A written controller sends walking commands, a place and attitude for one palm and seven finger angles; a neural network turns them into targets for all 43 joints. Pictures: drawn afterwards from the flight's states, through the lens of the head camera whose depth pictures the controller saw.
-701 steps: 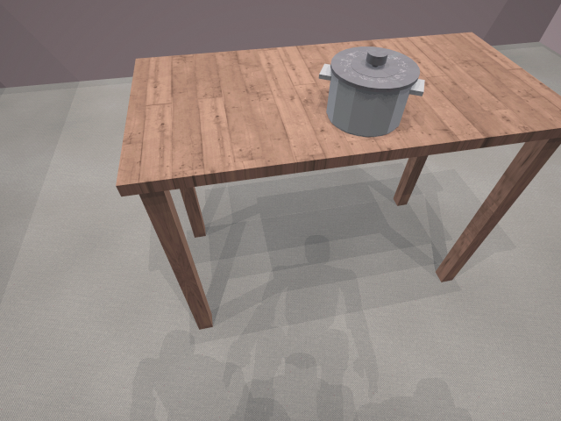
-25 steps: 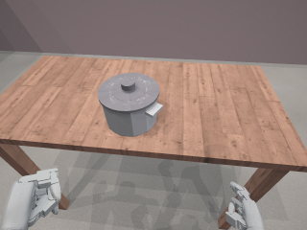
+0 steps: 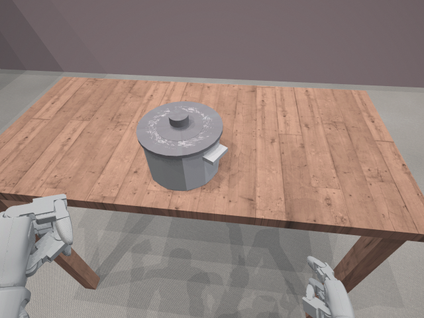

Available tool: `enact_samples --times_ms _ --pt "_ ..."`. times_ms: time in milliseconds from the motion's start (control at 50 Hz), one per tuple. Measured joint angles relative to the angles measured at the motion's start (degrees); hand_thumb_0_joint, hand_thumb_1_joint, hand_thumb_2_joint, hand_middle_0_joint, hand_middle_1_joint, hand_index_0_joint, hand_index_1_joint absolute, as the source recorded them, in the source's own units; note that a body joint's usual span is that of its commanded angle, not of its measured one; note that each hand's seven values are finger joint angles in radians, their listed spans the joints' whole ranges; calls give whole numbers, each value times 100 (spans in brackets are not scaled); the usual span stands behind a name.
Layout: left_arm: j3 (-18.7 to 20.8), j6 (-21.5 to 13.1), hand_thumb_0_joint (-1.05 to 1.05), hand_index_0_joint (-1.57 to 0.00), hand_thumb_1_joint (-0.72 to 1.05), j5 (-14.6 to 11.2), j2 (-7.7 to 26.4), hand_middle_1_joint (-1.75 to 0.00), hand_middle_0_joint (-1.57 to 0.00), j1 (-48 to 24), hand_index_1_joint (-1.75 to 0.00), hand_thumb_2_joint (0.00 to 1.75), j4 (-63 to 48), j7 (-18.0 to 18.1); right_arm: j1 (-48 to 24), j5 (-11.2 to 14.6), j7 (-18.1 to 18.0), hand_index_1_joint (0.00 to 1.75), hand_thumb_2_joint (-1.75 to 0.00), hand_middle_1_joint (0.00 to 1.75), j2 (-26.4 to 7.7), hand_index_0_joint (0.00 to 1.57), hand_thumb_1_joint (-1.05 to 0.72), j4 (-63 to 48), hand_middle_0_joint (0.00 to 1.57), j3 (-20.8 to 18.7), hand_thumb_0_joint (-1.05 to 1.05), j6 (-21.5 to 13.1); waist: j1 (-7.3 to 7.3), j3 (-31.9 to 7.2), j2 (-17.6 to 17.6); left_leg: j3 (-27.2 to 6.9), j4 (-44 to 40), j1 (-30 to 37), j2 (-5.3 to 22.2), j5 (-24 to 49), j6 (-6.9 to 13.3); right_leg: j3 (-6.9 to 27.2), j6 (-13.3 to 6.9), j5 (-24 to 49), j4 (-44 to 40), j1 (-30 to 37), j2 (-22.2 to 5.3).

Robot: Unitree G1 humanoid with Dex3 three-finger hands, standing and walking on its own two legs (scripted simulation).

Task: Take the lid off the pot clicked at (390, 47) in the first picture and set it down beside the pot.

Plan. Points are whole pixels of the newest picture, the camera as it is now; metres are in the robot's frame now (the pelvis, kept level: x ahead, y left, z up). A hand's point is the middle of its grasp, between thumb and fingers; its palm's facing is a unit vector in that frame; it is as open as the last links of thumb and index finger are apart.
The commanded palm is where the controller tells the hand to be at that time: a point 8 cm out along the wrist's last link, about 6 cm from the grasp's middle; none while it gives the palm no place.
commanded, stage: reach forward and open the fingers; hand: left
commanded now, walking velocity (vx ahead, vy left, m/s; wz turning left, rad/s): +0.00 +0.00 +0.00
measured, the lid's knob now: (178, 118) +0.45 +0.14 +0.15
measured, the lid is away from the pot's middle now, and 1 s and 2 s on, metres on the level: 0.00 0.00 0.00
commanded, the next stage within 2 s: move the open hand above the knob in 1.16 s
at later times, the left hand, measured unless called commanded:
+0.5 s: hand (52, 213) +0.20 +0.27 +0.16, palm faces -0.07 -0.04 -1.00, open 3.5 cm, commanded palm +0.18 +0.26 +0.22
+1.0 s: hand (64, 171) +0.25 +0.26 +0.19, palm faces -0.07 -0.02 -1.00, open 9.2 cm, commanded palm +0.22 +0.26 +0.26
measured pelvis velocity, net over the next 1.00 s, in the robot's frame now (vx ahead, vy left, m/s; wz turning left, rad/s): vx -0.04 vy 0.01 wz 0.01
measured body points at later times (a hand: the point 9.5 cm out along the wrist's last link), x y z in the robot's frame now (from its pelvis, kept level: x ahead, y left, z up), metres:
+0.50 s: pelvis -0.01 +0.00 +0.00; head +0.00 -0.05 +0.45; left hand +0.20 +0.27 +0.21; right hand +0.24 -0.21 -0.09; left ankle -0.01 +0.09 -0.74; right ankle +0.01 -0.12 -0.74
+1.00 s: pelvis -0.04 +0.01 +0.00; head -0.02 -0.04 +0.45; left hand +0.25 +0.26 +0.25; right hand +0.19 -0.20 -0.09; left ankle -0.01 +0.09 -0.74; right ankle +0.01 -0.12 -0.74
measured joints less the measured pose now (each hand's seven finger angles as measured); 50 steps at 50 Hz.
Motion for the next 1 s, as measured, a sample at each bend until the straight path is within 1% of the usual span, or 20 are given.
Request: enact_samples --times_ms 80,100,140,160,180,200,240,260,280,300,320,360,480,540,580,640,760,840,920,1000 --pt "102 -37 2 -131 89 -24 41 -150 -130 -158 -150 90 -25 17 17 4 -11 30 -90 30 -42 20 -90 42 20 -27 1 6 -18 17 1 12 -12 8 15 -2 -6 12 -7 8 -21 6 16" --pt "76 88 2 -131 89 476 132 -150 -130 -212 -150 90 -78 108 33 -20 -10 30 -90 30 -82 20 -90 -4 20 -12 1 92 8 -20 0 27 7 -44 18 -8 -9 27 -10 3 11 -60 18" --pt "-75 524 2 -131 88 1521 438 -149 -130 -389 -149 90 -240 272 35 -77 39 30 -90 30 -197 20 -90 -181 20 -1 1 388 58 -75 20 49 73 -197 5 -18 -13 48 -15 -29 133 -244 0" --pt "-128 702 1 -131 87 1997 608 -148 -130 -451 -148 91 -281 325 -4 -97 75 30 -90 30 -250 20 -90 -244 20 -9 1 547 80 -96 44 71 93 -263 0 -17 -13 71 -21 -39 185 -333 -5" --pt "-157 872 1 -130 86 2432 777 -147 -129 -475 -147 92 -308 350 -65 -106 115 30 -90 30 -301 20 -90 -296 20 -17 1 723 92 -116 78 101 102 -322 0 -13 -12 101 -25 -39 219 -415 -5" --pt "-164 1035 1 -130 84 2798 937 -145 -129 -469 -146 92 -325 341 -147 -86 157 30 -90 30 -350 20 -90 -337 20 -22 1 903 93 -129 120 132 109 -371 5 -8 -8 132 -26 -29 236 -481 0" --pt "-195 1305 1 -129 81 3409 1250 -141 -128 -496 -142 95 -288 223 -297 -42 208 30 -90 30 -439 20 -90 -410 20 -39 1 1208 85 -163 206 169 108 -468 6 11 5 170 -15 -1 249 -596 2" --pt "-217 1396 1 -129 78 3639 1394 -139 -128 -537 -139 96 -228 126 -364 -16 221 30 -90 30 -480 20 -90 -432 20 -51 1 1322 81 -176 246 174 96 -503 1 28 12 175 -8 14 243 -634 -3" --pt "-242 1465 1 -128 76 3814 1527 -136 -127 -588 -137 98 -148 6 -424 14 227 30 -90 30 -519 20 -90 -444 20 -61 1 1410 79 -189 286 171 77 -530 -6 49 20 173 -1 30 227 -659 -9" --pt "-260 1521 1 -127 74 3928 1642 -134 -126 -639 -134 99 -66 -137 -487 59 231 30 -90 30 -555 20 -90 -443 20 -69 1 1474 78 -195 325 169 54 -542 -11 70 25 171 3 48 205 -670 -13" --pt "-284 1559 1 -127 71 3998 1751 -131 -126 -703 -131 101 21 -300 -533 95 226 30 -90 30 -587 20 -90 -441 20 -78 1 1514 80 -214 362 161 32 -556 -16 90 30 163 8 66 179 -678 -18" --pt "-350 1576 1 -125 66 4051 1925 -125 -124 -893 -125 104 213 -644 -593 150 194 30 -90 30 -637 20 -90 -420 20 -101 1 1526 80 -244 426 116 -17 -564 -39 133 39 119 20 94 122 -661 -39" --pt "-551 1438 1 -120 48 3990 2163 -105 -119 -1538 -105 116 539 -1658 -629 232 105 30 -90 30 -667 20 -90 -351 20 -118 1 1341 122 -249 502 -27 -175 -476 -92 258 52 -23 39 185 -81 -494 -89" --pt "-648 1334 0 -117 38 4006 2252 -95 -116 -1957 -95 122 673 -2060 -646 245 93 30 -90 30 -638 20 -90 -318 20 -85 1 1270 152 -181 496 -73 -238 -425 -110 321 55 -71 36 237 -156 -419 -104" --pt "-678 1257 0 -115 32 4014 2342 -88 -114 -2240 -88 126 796 -2285 -650 241 85 30 -90 30 -599 20 -90 -301 20 -52 1 1245 163 -143 471 -93 -281 -409 -122 368 56 -90 35 270 -189 -400 -114" --pt "-695 1237 0 -112 23 3998 2420 -77 -111 -2629 -78 132 950 -2573 -654 250 118 30 -90 30 -552 20 -90 -312 20 -5 1 1226 160 -81 449 -100 -307 -412 -129 421 58 -99 32 321 -216 -399 -121" --pt "-806 1157 0 -105 5 3989 2426 -56 -104 -3320 -56 144 1248 -2889 -616 262 142 30 -90 30 -479 20 -90 -322 20 67 1 1207 135 -6 394 -73 -331 -457 -153 502 77 -71 42 393 -206 -467 -145" --pt "-867 1165 0 -100 -7 4017 2448 -42 -99 -3709 -42 150 1474 -2960 -575 282 157 30 -90 30 -460 20 -90 -312 20 99 1 1224 98 17 352 -39 -326 -480 -162 530 87 -36 44 420 -178 -511 -155" --pt "-943 1245 0 -95 -19 4053 2384 -28 -95 -4040 -29 155 1624 -2969 -535 308 184 30 -90 30 -476 20 -90 -298 20 98 1 1233 63 12 332 -15 -316 -503 -185 547 102 -10 49 420 -128 -559 -178" --pt "-1044 1318 0 -92 -27 4110 2373 -18 -91 -4335 -19 158 1803 -2994 -523 337 173 30 -90 30 -493 20 -90 -303 20 100 1 1262 38 9 311 11 -296 -534 -198 549 113 19 53 407 -69 -614 -191"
